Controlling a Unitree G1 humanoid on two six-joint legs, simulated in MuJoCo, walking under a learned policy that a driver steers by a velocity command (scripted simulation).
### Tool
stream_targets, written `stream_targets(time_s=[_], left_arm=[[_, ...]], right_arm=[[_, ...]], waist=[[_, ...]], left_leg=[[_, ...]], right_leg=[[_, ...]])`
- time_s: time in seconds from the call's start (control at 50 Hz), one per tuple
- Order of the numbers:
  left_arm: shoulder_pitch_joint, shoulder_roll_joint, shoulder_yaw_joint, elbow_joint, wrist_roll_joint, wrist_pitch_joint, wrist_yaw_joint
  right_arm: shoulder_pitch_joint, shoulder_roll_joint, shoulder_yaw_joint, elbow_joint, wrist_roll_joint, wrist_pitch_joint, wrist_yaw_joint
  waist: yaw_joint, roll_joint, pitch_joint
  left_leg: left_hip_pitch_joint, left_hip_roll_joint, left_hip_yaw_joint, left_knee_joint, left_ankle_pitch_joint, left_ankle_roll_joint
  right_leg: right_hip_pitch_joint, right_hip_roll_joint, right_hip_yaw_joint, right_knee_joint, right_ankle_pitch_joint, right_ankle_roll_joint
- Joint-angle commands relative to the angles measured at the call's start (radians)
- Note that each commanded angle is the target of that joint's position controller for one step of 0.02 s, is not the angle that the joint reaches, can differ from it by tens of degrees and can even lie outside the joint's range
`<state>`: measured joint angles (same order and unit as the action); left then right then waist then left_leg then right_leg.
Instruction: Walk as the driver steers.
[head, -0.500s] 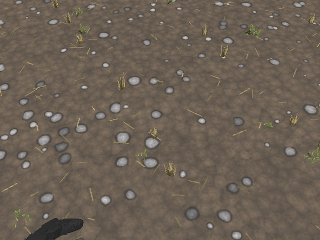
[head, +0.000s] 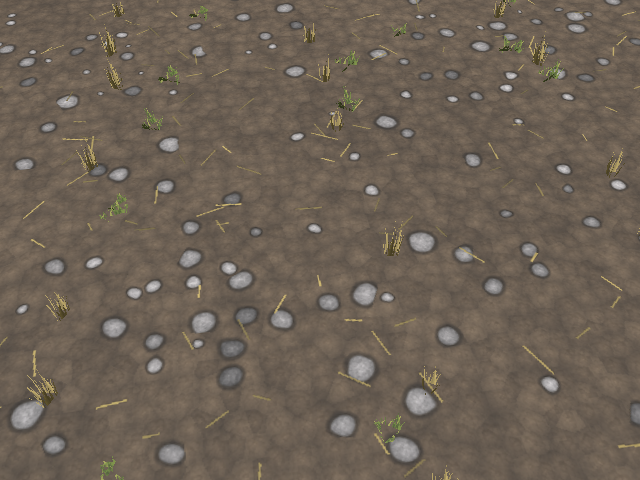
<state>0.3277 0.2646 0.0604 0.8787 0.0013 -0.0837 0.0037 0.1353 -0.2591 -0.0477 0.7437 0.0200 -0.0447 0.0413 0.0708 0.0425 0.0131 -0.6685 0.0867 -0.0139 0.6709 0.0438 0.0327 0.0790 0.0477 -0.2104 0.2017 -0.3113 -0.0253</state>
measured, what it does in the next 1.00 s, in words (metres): walks ahead, turning left: left foot, then right foot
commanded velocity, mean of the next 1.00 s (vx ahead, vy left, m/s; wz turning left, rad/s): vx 0.43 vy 0.00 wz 0.35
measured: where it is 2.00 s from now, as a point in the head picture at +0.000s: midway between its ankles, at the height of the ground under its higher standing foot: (313, 433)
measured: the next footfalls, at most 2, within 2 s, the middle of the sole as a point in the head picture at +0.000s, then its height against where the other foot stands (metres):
left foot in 0.10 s outside the picture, level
right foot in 0.58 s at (371, 454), level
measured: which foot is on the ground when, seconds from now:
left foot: up 0.00-0.08, down 0.10-0.60, up 0.62-1.00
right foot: down 0.00-0.12, up 0.14-0.56, down 0.58-1.00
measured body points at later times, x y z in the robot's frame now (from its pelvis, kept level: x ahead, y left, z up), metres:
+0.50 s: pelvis +0.28 +0.04 +0.01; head +0.31 +0.06 +0.45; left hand +0.43 +0.33 -0.08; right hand +0.42 -0.23 -0.10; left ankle +0.19 +0.11 -0.74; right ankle +0.50 -0.07 -0.70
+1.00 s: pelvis +0.52 +0.08 +0.01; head +0.55 +0.08 +0.46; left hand +0.45 +0.35 -0.12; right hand +0.79 -0.07 -0.09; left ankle +0.58 +0.24 -0.72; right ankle +0.50 -0.04 -0.74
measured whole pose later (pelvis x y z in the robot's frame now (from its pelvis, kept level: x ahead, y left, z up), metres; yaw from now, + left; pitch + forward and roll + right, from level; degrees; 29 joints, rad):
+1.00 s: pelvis +0.52 +0.08 +0.01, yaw +20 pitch +2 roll -2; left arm 0.30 0.26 0.04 0.87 -0.01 -0.05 0.00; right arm 0.11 -0.25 -0.04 0.68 0.00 -0.04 0.00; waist 0.08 0.04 0.03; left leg -0.50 0.03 -0.05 0.57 -0.05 0.00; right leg -0.11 0.05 -0.01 0.34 -0.26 -0.03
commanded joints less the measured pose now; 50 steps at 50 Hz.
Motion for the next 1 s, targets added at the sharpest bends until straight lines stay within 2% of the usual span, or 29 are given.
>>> stream_targets(time_s=[0.02,0.06,0.08,0.1,0.12,0.14,0.16,0.18,0.2,0.22,0.24,0.3,0.36,0.42,0.48,0.54,0.56,0.58,0.6,0.62,0.64,0.66,0.68,0.72,0.78,0.82,0.88,0.94,1.0], left_arm=[[0.012,0.181,0.043,-0.036,-0.011,0.017,0.012],[-0.008,0.212,0.051,-0.047,-0.013,0.032,0.023],[-0.019,0.224,0.054,-0.051,-0.012,0.040,0.029],[-0.039,0.222,0.051,-0.060,-0.017,0.042,0.033],[-0.016,0.173,0.032,-0.084,0.005,0.027,0.032],[0.053,0.054,-0.007,-0.131,0.011,-0.009,0.011],[-0.052,0.148,0.012,-0.145,-0.017,-0.050,-0.010],[-0.131,0.162,0.015,-0.179,-0.047,-0.066,-0.018],[-0.141,0.142,0.011,-0.180,-0.034,-0.070,-0.012],[-0.138,0.154,0.019,-0.171,-0.008,-0.063,-0.005],[-0.115,0.155,0.024,-0.169,0.000,-0.049,-0.006],[-0.109,0.122,0.020,-0.178,0.015,-0.018,-0.001],[-0.224,0.091,0.006,-0.213,0.017,-0.014,0.002],[-0.328,0.077,-0.002,-0.238,0.005,-0.023,-0.009],[-0.363,0.102,0.003,-0.250,-0.006,-0.036,-0.025],[-0.332,0.133,0.017,-0.251,-0.005,-0.050,-0.034],[-0.278,0.141,0.025,-0.238,-0.003,-0.054,-0.032],[-0.187,0.168,0.040,-0.216,0.005,-0.058,-0.027],[-0.039,0.218,0.053,-0.203,0.018,-0.060,-0.021],[0.077,0.302,0.079,-0.153,0.021,-0.047,-0.027],[0.094,0.214,0.058,-0.147,-0.012,-0.044,-0.036],[0.042,0.160,0.042,-0.156,-0.015,-0.038,-0.033],[-0.015,0.144,0.032,-0.169,-0.002,-0.030,-0.031],[-0.078,0.107,0.015,-0.168,0.013,-0.027,-0.028],[-0.086,0.109,0.011,-0.145,0.010,-0.033,-0.027],[-0.091,0.141,0.018,-0.126,0.005,-0.026,-0.018],[-0.076,0.159,0.021,-0.101,-0.004,-0.002,-0.006],[-0.041,0.159,0.018,-0.072,-0.010,0.015,-0.004],[-0.064,0.158,0.015,-0.060,-0.024,0.027,-0.002]], right_arm=[[-0.133,-0.054,-0.009,-0.136,0.003,-0.016,0.024],[-0.072,-0.088,-0.028,-0.143,0.003,-0.009,0.029],[0.025,-0.122,-0.047,-0.127,0.004,-0.006,0.026],[0.183,-0.176,-0.079,-0.092,0.005,-0.004,0.014],[0.314,-0.269,-0.109,-0.067,0.002,0.008,-0.012],[0.253,-0.325,-0.110,-0.097,0.004,-0.001,-0.013],[0.284,-0.239,-0.086,-0.103,-0.004,-0.007,-0.010],[0.255,-0.195,-0.073,-0.100,-0.010,-0.015,-0.010],[0.191,-0.176,-0.067,-0.104,-0.006,-0.021,-0.008],[0.132,-0.142,-0.057,-0.118,-0.008,-0.024,-0.010],[0.101,-0.134,-0.052,-0.135,-0.018,-0.024,-0.014],[0.102,-0.161,-0.060,-0.133,-0.011,-0.029,-0.028],[0.139,-0.185,-0.067,-0.118,-0.005,-0.022,-0.046],[0.182,-0.191,-0.070,-0.102,0.001,-0.011,-0.054],[0.229,-0.175,-0.064,-0.075,0.004,-0.008,-0.054],[0.233,-0.170,-0.063,-0.061,-0.002,-0.005,-0.055],[0.220,-0.164,-0.061,-0.062,-0.003,-0.002,-0.054],[0.215,-0.137,-0.051,-0.068,-0.007,-0.002,-0.052],[0.215,-0.096,-0.032,-0.088,-0.021,-0.004,-0.051],[0.362,-0.041,-0.016,-0.091,0.009,-0.016,-0.053],[0.345,-0.114,-0.024,-0.076,0.014,-0.022,-0.055],[0.230,-0.166,-0.038,-0.091,0.017,-0.022,-0.053],[0.156,-0.159,-0.034,-0.108,0.004,-0.023,-0.054],[0.114,-0.135,-0.037,-0.122,-0.016,-0.027,-0.049],[0.154,-0.082,-0.027,-0.106,-0.020,-0.016,-0.051],[0.123,-0.051,-0.014,-0.113,-0.026,-0.013,-0.055],[0.060,-0.043,-0.008,-0.110,-0.019,-0.008,-0.050],[-0.008,-0.060,-0.014,-0.125,-0.018,-0.007,-0.043],[-0.008,-0.078,-0.025,-0.126,-0.029,-0.014,-0.037]], waist=[[0.000,-0.083,0.072],[-0.052,-0.132,0.003],[-0.109,-0.143,-0.054],[-0.199,-0.118,-0.134],[-0.234,0.025,-0.233],[-0.120,0.226,-0.337],[-0.198,0.086,-0.380],[-0.189,0.042,-0.242],[-0.131,-0.059,-0.133],[-0.096,-0.061,-0.095],[-0.066,-0.035,-0.073],[-0.044,-0.022,-0.049],[-0.081,0.002,-0.021],[-0.129,0.035,-0.021],[-0.149,0.054,-0.025],[-0.123,0.088,-0.018],[-0.090,0.096,-0.028],[-0.046,0.084,-0.086],[0.017,-0.007,-0.221],[-0.024,-0.333,-0.336],[0.003,-0.285,-0.289],[0.021,-0.180,-0.149],[0.004,-0.104,-0.084],[-0.044,-0.114,-0.008],[-0.081,-0.134,-0.041],[-0.082,-0.133,-0.062],[-0.056,-0.146,-0.089],[-0.030,-0.143,-0.085],[-0.057,-0.136,-0.075]], left_leg=[[-0.062,-0.025,0.061,-0.046,-0.101,0.036],[0.076,-0.093,0.124,-0.038,-0.205,0.074],[0.207,-0.132,0.140,-0.045,-0.234,0.100],[0.450,-0.161,0.122,-0.128,-0.165,0.141],[0.764,0.009,-0.145,-0.140,-0.120,0.208],[1.065,0.244,-0.735,-0.274,-0.242,0.414],[1.075,0.247,-0.764,-0.353,-0.292,0.382],[0.961,0.211,-0.606,-0.360,-0.244,0.337],[0.792,0.163,-0.487,-0.372,-0.137,0.302],[0.681,0.128,-0.408,-0.385,-0.045,0.281],[0.594,0.104,-0.374,-0.408,0.010,0.278],[0.466,0.070,-0.300,-0.447,0.106,0.284],[0.409,0.013,-0.230,-0.442,0.067,0.240],[0.393,-0.013,-0.228,-0.415,-0.048,0.195],[0.478,0.035,-0.284,-0.367,-0.116,0.183],[0.562,0.082,-0.350,-0.297,-0.085,0.162],[0.568,0.070,-0.346,-0.253,-0.023,0.148],[0.555,0.020,-0.314,-0.140,0.071,0.121],[0.446,-0.039,-0.245,0.121,-0.042,0.083],[0.081,-0.191,-0.126,0.466,-0.467,0.003],[-0.077,-0.157,-0.183,0.598,-0.619,-0.004],[-0.129,-0.115,-0.182,0.636,-0.536,0.000],[-0.106,-0.072,-0.132,0.611,-0.463,0.000],[-0.034,-0.015,-0.103,0.499,-0.377,-0.007],[0.070,-0.017,-0.055,0.369,-0.390,-0.045],[0.107,-0.021,-0.033,0.237,-0.318,-0.064],[0.206,-0.045,-0.007,0.058,-0.129,-0.066],[0.241,-0.062,-0.015,-0.051,-0.069,-0.052],[0.325,-0.078,-0.012,-0.190,-0.053,-0.012]], right_leg=[[0.054,-0.331,0.050,0.043,0.698,-0.113],[0.070,-0.329,0.022,0.188,1.036,-0.090],[0.049,-0.319,0.010,0.331,1.139,-0.078],[-0.056,-0.281,-0.010,0.545,1.073,-0.047],[-0.326,-0.223,-0.009,0.863,0.639,-0.007],[-0.749,0.013,0.135,1.217,-0.243,0.048],[-0.852,-0.038,0.330,1.254,-0.234,0.020],[-0.888,-0.078,0.320,1.203,-0.157,-0.002],[-0.855,-0.120,0.308,1.095,-0.089,-0.003],[-0.795,-0.151,0.302,1.008,-0.055,0.007],[-0.733,-0.164,0.304,0.976,-0.031,0.018],[-0.691,-0.159,0.274,0.852,0.030,0.071],[-0.678,-0.128,0.259,0.626,0.220,0.101],[-0.597,-0.074,0.250,0.423,0.382,0.100],[-0.583,-0.071,0.269,0.340,0.399,0.077],[-0.548,-0.070,0.265,0.296,0.285,0.027],[-0.479,-0.058,0.244,0.261,0.268,0.004],[-0.336,-0.069,0.246,0.247,0.272,-0.030],[-0.095,-0.216,0.396,0.270,0.287,-0.097],[0.234,-0.410,0.843,0.188,0.069,-0.269],[0.239,-0.438,1.006,0.098,-0.183,-0.270],[0.126,-0.404,0.873,0.082,-0.207,-0.227],[0.007,-0.361,0.750,0.072,-0.115,-0.199],[-0.159,-0.295,0.604,0.037,0.163,-0.190],[-0.221,-0.261,0.433,0.055,0.704,-0.202],[-0.231,-0.250,0.355,0.060,0.844,-0.202],[-0.245,-0.215,0.277,0.061,0.831,-0.172],[-0.204,-0.230,0.288,0.090,0.744,-0.161],[-0.193,-0.234,0.328,0.174,0.642,-0.133]])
